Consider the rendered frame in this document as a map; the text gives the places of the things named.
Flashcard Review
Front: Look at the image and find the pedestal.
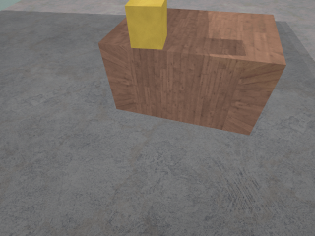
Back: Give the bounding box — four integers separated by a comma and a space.
98, 8, 286, 136

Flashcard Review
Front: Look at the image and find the carton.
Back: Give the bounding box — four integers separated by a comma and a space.
125, 0, 167, 50

